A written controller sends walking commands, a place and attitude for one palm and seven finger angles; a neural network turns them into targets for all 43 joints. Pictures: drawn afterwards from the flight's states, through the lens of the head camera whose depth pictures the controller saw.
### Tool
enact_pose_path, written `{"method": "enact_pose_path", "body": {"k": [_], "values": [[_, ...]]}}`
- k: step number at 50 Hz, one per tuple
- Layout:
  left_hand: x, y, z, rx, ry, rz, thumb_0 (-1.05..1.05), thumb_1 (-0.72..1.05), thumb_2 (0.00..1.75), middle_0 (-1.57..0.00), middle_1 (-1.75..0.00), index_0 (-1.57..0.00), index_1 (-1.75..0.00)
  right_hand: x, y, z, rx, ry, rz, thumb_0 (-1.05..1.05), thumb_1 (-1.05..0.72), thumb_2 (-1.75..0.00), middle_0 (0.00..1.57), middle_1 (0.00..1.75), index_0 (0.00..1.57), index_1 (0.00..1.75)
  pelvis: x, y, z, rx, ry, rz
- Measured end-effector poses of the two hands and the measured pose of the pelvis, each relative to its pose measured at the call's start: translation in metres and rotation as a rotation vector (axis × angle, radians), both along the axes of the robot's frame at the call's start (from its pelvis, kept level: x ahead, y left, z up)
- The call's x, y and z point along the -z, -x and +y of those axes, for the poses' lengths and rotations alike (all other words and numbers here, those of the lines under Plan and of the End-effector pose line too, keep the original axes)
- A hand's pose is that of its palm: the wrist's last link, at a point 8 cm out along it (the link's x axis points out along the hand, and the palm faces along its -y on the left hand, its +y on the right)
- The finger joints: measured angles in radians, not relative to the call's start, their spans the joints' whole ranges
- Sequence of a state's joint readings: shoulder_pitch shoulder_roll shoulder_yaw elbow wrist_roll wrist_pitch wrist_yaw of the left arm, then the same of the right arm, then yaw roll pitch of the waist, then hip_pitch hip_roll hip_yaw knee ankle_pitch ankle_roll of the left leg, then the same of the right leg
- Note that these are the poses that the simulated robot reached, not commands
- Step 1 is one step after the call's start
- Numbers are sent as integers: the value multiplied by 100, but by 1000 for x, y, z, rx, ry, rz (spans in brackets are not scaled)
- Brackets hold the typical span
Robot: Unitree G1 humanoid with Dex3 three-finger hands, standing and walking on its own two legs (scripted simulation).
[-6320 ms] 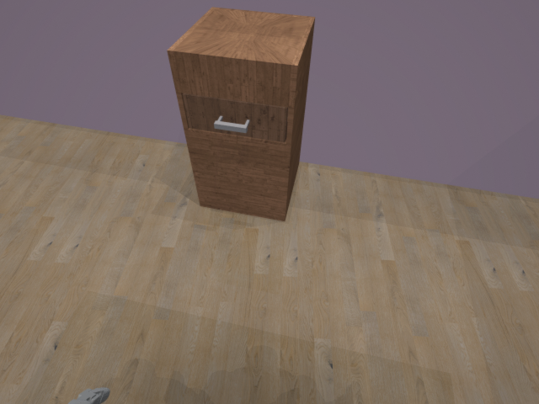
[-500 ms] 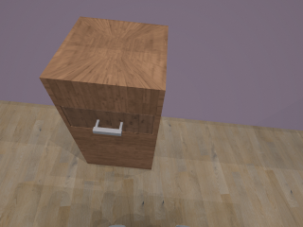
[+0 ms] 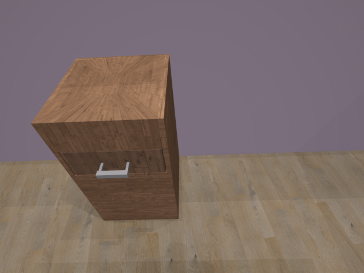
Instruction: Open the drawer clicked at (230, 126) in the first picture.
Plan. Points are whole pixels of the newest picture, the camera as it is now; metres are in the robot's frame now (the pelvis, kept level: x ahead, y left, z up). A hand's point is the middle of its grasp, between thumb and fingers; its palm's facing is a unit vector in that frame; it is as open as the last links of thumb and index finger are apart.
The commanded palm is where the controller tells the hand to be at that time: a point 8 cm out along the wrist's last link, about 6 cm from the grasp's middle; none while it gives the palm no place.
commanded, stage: come to a stop and stand still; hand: left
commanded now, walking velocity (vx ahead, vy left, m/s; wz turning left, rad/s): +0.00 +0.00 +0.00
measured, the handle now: (113, 169) +0.53 +0.30 -0.22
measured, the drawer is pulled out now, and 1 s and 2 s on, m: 0.00 0.00 0.00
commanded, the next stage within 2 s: look again from close up in 0.36 s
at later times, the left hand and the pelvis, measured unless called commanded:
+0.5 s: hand out of the picture -0.02 +0.13 -0.17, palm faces +0.08 -0.98 -0.17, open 7.4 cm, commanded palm none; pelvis +0.01 -0.01 +0.00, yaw +1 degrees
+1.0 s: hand out of the picture -0.03 +0.23 -0.18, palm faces +0.02 -0.98 -0.18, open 7.4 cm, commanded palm none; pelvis -0.02 +0.06 +0.00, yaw +0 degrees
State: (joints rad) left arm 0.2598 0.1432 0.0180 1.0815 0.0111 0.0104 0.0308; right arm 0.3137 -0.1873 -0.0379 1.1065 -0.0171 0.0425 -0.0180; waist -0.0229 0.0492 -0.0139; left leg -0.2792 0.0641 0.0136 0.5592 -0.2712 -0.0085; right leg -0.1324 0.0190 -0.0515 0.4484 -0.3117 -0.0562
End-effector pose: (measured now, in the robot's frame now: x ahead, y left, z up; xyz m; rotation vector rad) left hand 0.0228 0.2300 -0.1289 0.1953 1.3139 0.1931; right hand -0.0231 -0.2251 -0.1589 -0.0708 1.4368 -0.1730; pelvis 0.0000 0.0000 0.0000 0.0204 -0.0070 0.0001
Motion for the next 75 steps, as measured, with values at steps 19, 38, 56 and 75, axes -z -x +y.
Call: {"method": "enact_pose_path", "body": {"k": [19,38,56,75], "values": [[15,48,-45,-80,83,130,1,92,90,-20,-30,-20,-29,-2,-6,-3,-52,0,37,1,-91,-90,20,29,20,29,1,-5,-19,-19,15,-16],[30,43,12,-46,85,40,1,91,90,-20,-30,-20,-29,-20,-60,26,-97,97,-195,1,-94,-90,20,29,20,29,7,4,29,-5,38,-20],[-32,-2,62,176,-111,-288,2,90,89,-20,-31,-20,-30,-28,-17,56,-82,100,-306,2,-92,-90,20,30,21,30,7,33,62,14,16,16],[-91,-79,35,953,-924,-671,0,54,74,-23,-54,-24,-53,-67,-204,31,-302,136,-720,2,-90,-90,20,30,20,29,42,36,41,29,4,152]]}}
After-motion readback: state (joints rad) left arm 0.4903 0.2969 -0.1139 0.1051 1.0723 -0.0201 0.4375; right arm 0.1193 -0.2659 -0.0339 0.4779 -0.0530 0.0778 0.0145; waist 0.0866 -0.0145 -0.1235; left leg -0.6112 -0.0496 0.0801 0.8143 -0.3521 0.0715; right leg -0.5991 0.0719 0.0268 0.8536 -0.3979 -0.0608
